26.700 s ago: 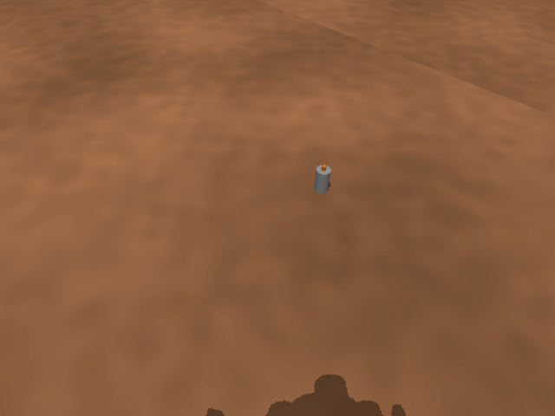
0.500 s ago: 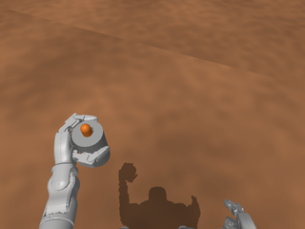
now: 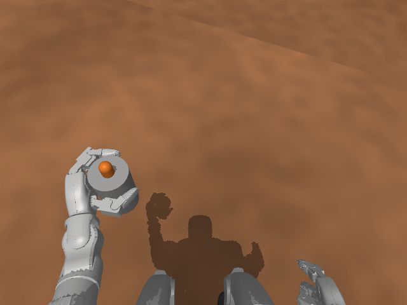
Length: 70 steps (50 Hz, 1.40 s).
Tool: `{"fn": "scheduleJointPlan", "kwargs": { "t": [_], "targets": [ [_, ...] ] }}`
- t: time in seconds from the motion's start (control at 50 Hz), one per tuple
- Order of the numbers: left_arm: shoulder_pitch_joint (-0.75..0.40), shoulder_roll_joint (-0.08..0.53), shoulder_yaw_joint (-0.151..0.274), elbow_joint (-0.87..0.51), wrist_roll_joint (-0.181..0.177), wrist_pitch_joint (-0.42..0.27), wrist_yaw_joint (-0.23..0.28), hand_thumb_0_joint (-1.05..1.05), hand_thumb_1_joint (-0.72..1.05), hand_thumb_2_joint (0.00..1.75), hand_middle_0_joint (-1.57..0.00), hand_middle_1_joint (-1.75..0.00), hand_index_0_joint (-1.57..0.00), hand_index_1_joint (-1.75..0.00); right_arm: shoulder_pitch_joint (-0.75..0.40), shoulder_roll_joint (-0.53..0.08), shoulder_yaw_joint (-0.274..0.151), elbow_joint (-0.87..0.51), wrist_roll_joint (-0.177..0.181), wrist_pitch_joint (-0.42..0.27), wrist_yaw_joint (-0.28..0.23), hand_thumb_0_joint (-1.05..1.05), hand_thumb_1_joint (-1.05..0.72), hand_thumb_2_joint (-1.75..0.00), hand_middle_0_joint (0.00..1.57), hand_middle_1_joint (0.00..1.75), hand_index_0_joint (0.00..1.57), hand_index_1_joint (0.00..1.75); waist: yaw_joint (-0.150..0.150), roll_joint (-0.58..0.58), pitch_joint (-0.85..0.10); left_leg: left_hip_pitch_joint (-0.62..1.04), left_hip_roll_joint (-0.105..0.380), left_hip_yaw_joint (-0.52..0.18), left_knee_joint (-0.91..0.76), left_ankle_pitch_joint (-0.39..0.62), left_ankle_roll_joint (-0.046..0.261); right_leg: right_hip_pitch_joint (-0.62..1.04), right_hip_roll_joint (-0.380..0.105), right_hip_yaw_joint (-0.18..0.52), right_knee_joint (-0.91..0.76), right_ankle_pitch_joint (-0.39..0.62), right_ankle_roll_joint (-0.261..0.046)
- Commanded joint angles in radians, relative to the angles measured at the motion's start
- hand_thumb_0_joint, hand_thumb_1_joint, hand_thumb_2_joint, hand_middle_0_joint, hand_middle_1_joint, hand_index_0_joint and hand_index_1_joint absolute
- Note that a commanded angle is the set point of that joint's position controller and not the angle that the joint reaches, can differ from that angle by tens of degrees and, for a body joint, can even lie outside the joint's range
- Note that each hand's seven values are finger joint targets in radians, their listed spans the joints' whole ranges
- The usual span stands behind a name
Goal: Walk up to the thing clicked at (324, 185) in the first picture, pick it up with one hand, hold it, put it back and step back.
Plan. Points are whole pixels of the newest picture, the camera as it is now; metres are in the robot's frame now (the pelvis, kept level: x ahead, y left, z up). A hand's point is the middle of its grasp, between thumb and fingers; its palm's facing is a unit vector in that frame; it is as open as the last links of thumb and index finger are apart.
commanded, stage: crouch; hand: left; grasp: from the side
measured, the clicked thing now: (114, 184) +0.35 +0.18 -0.01
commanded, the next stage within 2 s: lower in 1.62 s
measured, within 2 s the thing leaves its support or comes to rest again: neither
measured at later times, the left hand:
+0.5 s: hand (125, 209) +0.38 +0.21 -0.24, palm faces +0.21 -0.98 -0.02, open 10.2 cm
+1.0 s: hand (132, 220) +0.39 +0.23 -0.40, palm faces +0.21 -0.98 -0.01, open 10.2 cm
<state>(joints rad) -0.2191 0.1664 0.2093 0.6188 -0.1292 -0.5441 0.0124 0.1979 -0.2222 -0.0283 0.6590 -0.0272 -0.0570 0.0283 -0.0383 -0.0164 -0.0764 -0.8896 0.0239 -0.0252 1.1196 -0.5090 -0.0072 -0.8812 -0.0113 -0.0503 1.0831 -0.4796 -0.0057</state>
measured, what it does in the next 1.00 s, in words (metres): lowers itself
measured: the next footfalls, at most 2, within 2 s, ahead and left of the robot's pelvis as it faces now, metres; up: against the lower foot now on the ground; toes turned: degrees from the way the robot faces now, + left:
none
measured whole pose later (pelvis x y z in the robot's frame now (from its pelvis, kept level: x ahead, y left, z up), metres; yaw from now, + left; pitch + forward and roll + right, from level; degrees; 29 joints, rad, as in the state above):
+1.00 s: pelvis -0.08 +0.01 -0.35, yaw -5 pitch +29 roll -6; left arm -0.70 0.47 0.52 1.18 -0.08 -0.82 -0.13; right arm 0.08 -0.29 0.10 0.71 -0.13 0.00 0.10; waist -0.16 -0.04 -0.04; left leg -2.20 0.01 -0.11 2.38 -0.69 0.00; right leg -2.17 -0.02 -0.09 2.29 -0.63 -0.01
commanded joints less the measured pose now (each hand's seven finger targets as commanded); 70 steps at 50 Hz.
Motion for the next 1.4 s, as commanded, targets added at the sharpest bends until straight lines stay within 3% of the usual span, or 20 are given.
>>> {"fn": "scheduleJointPlan", "kwargs": {
  "t": [0.0, 0.06, 0.1, 0.12, 0.2, 0.26, 0.4, 0.46, 0.5, 0.56, 0.62, 0.76, 0.84, 0.96, 1.08, 1.16, 1.18, 1.28, 1.34, 1.38],
  "targets": [
    [-0.300, 0.131, 0.045, -0.061, -0.013, -0.176, -0.023, 0.00, 0.06, 1.13, -1.21, -1.29, -1.21, -1.30, 0.016, -0.154, -0.055, -0.074, -0.005, -0.043, 0.011, 0.00, -0.90, -0.91, 0.20, 0.30, 0.20, 0.30, -0.028, 0.068, -0.416, 0.000, -0.024, -0.024, 0.062, 0.207, 0.015, -0.074, 0.021, 0.012, 0.082, 0.203, -0.023],
    [-0.313, 0.151, 0.045, 0.010, -0.008, -0.219, -0.046, 0.00, 0.05, 1.14, -1.21, -1.28, -1.21, -1.30, 0.017, -0.173, -0.054, -0.077, -0.011, -0.042, 0.019, 0.00, -0.90, -0.91, 0.20, 0.30, 0.20, 0.30, -0.020, 0.072, -0.482, -0.119, -0.027, -0.025, 0.180, 0.187, 0.017, -0.189, 0.025, 0.018, 0.192, 0.181, -0.025],
    [-0.335, 0.202, 0.094, -0.025, -0.015, -0.244, -0.053, 0.00, 0.05, 1.16, -1.24, -1.31, -1.24, -1.32, 0.016, -0.188, -0.055, -0.101, -0.012, -0.036, 0.027, 0.00, -0.90, -0.91, 0.20, 0.30, 0.20, 0.30, 0.001, 0.091, -0.570, -0.173, -0.031, -0.026, 0.244, 0.222, 0.018, -0.214, 0.023, 0.027, 0.256, 0.204, -0.026],
    [-0.333, 0.196, 0.095, 0.052, -0.017, -0.242, -0.057, 0.00, 0.03, 1.18, -1.25, -1.32, -1.25, -1.34, 0.035, -0.185, -0.046, -0.076, -0.014, -0.028, 0.031, 0.00, -0.90, -0.91, 0.20, 0.30, 0.20, 0.30, -0.012, 0.076, -0.580, -0.211, -0.032, -0.027, 0.272, 0.219, 0.020, -0.235, 0.025, 0.025, 0.282, 0.200, -0.027],
    [-0.397, 0.214, 0.142, 0.045, -0.047, -0.260, -0.058, 0.00, 0.08, 1.24, -1.25, -1.36, -1.26, -1.38, 0.022, -0.191, -0.044, -0.084, -0.017, -0.011, 0.040, 0.00, -0.91, -0.91, 0.20, 0.30, 0.20, 0.30, -0.010, 0.050, -0.649, -0.364, -0.034, -0.018, 0.366, 0.172, 0.027, -0.254, 0.018, 0.060, 0.345, 0.180, -0.018],
    [-0.474, 0.261, 0.157, 0.027, -0.022, -0.279, -0.065, 0.00, 0.13, 1.26, -1.26, -1.37, -1.26, -1.39, 0.027, -0.217, -0.057, -0.067, -0.025, -0.001, 0.043, 0.00, -0.91, -0.91, 0.20, 0.30, 0.20, 0.30, -0.021, 0.085, -0.699, -0.363, -0.029, -0.029, 0.427, 0.185, 0.025, -0.382, 0.023, 0.032, 0.432, 0.163, -0.029],
    [-0.628, 0.292, 0.180, 0.193, -0.020, -0.321, -0.114, 0.00, 0.16, 1.26, -1.28, -1.38, -1.28, -1.39, 0.014, -0.223, -0.037, -0.032, -0.041, -0.006, 0.045, 0.00, -0.92, -0.91, 0.20, 0.30, 0.20, 0.30, -0.074, 0.067, -0.701, -0.564, -0.028, -0.037, 0.609, 0.083, 0.025, -0.582, 0.022, 0.019, 0.597, 0.073, -0.028],
    [-0.588, 0.336, 0.230, 0.311, -0.008, -0.320, -0.112, 0.00, 0.14, 1.27, -1.28, -1.39, -1.29, -1.40, 0.007, -0.227, -0.022, -0.030, -0.054, 0.000, 0.049, 0.00, -0.91, -0.91, 0.20, 0.30, 0.20, 0.30, -0.052, 0.082, -0.675, -0.653, -0.031, -0.023, 0.656, 0.035, 0.022, -0.627, 0.019, 0.021, 0.647, 0.016, -0.029],
    [-0.617, 0.377, 0.261, 0.306, 0.005, -0.327, -0.106, 0.00, 0.13, 1.29, -1.29, -1.40, -1.29, -1.42, -0.003, -0.232, -0.015, -0.036, -0.062, 0.007, 0.053, 0.00, -0.91, -0.91, 0.20, 0.30, 0.20, 0.30, -0.034, 0.126, -0.686, -0.668, -0.032, -0.019, 0.677, 0.008, 0.016, -0.677, 0.019, 0.011, 0.690, -0.014, -0.034],
    [-0.655, 0.371, 0.260, 0.321, 0.023, -0.336, -0.107, 0.00, 0.10, 1.31, -1.31, -1.43, -1.31, -1.45, 0.019, -0.242, -0.013, -0.014, -0.070, 0.017, 0.062, 0.00, -0.92, -0.91, 0.20, 0.30, 0.20, 0.30, -0.058, 0.167, -0.696, -0.679, -0.030, -0.022, 0.709, -0.008, 0.010, -0.759, 0.023, -0.022, 0.761, -0.016, -0.040],
    [-0.746, 0.428, 0.271, 0.267, 0.032, -0.354, -0.115, 0.00, 0.08, 1.27, -1.28, -1.39, -1.28, -1.41, 0.005, -0.251, -0.007, -0.023, -0.074, 0.018, 0.061, 0.00, -0.93, -0.92, 0.20, 0.30, 0.20, 0.30, -0.078, 0.166, -0.734, -0.727, -0.030, -0.015, 0.764, -0.052, 0.014, -0.769, 0.022, -0.026, 0.798, -0.038, -0.034],
    [-0.807, 0.478, 0.293, 0.337, 0.023, -0.355, -0.115, 0.00, 0.07, 1.20, -1.23, -1.31, -1.23, -1.33, -0.001, -0.269, 0.024, 0.012, -0.087, 0.022, 0.056, 0.00, -0.92, -0.91, 0.20, 0.30, 0.20, 0.30, -0.111, 0.160, -0.660, -0.864, -0.032, -0.010, 0.878, -0.133, 0.023, -0.849, 0.024, -0.041, 0.883, -0.091, -0.025],
    [-0.716, 0.489, 0.314, 0.422, 0.034, -0.343, -0.125, 0.00, 0.07, 1.21, -1.24, -1.32, -1.24, -1.34, -0.014, -0.280, 0.040, 0.001, -0.096, 0.033, 0.058, 0.00, -0.92, -0.91, 0.20, 0.30, 0.20, 0.30, -0.096, 0.146, -0.622, -0.914, -0.031, -0.009, 0.912, -0.149, 0.024, -0.878, 0.029, -0.057, 0.920, -0.110, -0.023],
    [-0.757, 0.545, 0.352, 0.368, 0.021, -0.347, -0.135, 0.00, 0.11, 1.22, -1.24, -1.33, -1.24, -1.35, -0.008, -0.305, 0.065, 0.002, -0.106, 0.045, 0.064, 0.00, -0.92, -0.91, 0.20, 0.30, 0.20, 0.30, -0.109, 0.180, -0.612, -0.950, -0.029, -0.029, 0.963, -0.131, 0.021, -0.912, 0.032, -0.078, 0.983, -0.081, -0.024],
    [-0.750, 0.548, 0.336, 0.362, 0.033, -0.355, -0.144, 0.00, 0.15, 1.20, -1.20, -1.30, -1.21, -1.31, -0.004, -0.324, 0.082, 0.019, -0.123, 0.055, 0.066, 0.00, -0.92, -0.91, 0.20, 0.30, 0.20, 0.30, -0.145, 0.215, -0.574, -0.954, -0.023, -0.048, 1.005, -0.093, 0.016, -0.940, 0.034, -0.093, 1.026, -0.040, -0.025],
    [-0.751, 0.547, 0.333, 0.345, 0.026, -0.363, -0.149, 0.00, 0.16, 1.18, -1.19, -1.28, -1.20, -1.29, -0.022, -0.339, 0.094, 0.019, -0.133, 0.058, 0.072, 0.00, -0.92, -0.91, 0.20, 0.30, 0.20, 0.30, -0.149, 0.248, -0.548, -0.928, -0.017, -0.067, 1.018, -0.085, 0.009, -0.988, 0.034, -0.109, 1.054, -0.033, -0.029],
    [-0.739, 0.578, 0.356, 0.355, 0.026, -0.363, -0.147, 0.00, 0.17, 1.19, -1.20, -1.29, -1.20, -1.30, -0.015, -0.346, 0.097, 0.022, -0.137, 0.061, 0.072, 0.00, -0.92, -0.91, 0.20, 0.30, 0.20, 0.30, -0.151, 0.247, -0.555, -0.939, -0.018, -0.069, 1.030, -0.079, 0.010, -0.969, 0.036, -0.111, 1.056, -0.026, -0.026],
    [-0.725, 0.559, 0.332, 0.382, 0.023, -0.366, -0.153, 0.00, 0.15, 1.19, -1.20, -1.29, -1.21, -1.30, -0.025, -0.359, 0.112, 0.022, -0.150, 0.069, 0.078, 0.00, -0.92, -0.91, 0.20, 0.30, 0.20, 0.30, -0.165, 0.261, -0.517, -0.940, -0.014, -0.085, 1.051, -0.066, 0.005, -1.007, 0.036, -0.127, 1.083, -0.014, -0.028],
    [-0.717, 0.600, 0.360, 0.371, 0.019, -0.378, -0.145, 0.00, 0.14, 1.20, -1.20, -1.29, -1.20, -1.30, -0.043, -0.363, 0.121, 0.014, -0.157, 0.072, 0.081, 0.00, -0.92, -0.91, 0.20, 0.30, 0.20, 0.30, -0.149, 0.235, -0.520, -0.979, -0.016, -0.077, 1.076, -0.085, 0.012, -0.970, 0.041, -0.125, 1.079, -0.028, -0.023],
    [-0.710, 0.596, 0.360, 0.364, 0.015, -0.383, -0.145, 0.00, 0.15, 1.22, -1.23, -1.32, -1.23, -1.33, -0.039, -0.365, 0.130, 0.014, -0.162, 0.075, 0.084, 0.00, -0.92, -0.91, 0.20, 0.30, 0.20, 0.30, -0.161, 0.242, -0.511, -0.989, -0.015, -0.083, 1.079, -0.079, 0.011, -0.963, 0.042, -0.131, 1.086, -0.022, -0.022]
  ]
}}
